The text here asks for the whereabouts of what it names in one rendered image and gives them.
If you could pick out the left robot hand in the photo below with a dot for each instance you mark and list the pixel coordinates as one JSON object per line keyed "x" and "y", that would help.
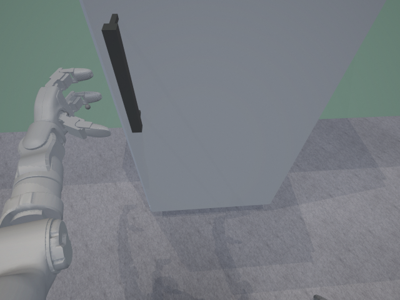
{"x": 50, "y": 104}

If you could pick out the fridge door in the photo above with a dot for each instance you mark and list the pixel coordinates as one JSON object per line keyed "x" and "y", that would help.
{"x": 229, "y": 90}

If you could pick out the left robot upper arm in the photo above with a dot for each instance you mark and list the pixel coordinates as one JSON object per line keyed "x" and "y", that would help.
{"x": 31, "y": 256}

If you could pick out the handle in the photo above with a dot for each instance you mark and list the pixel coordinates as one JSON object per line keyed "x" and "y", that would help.
{"x": 119, "y": 63}

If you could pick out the left robot forearm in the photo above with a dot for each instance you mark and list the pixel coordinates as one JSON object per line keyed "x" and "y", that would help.
{"x": 36, "y": 192}

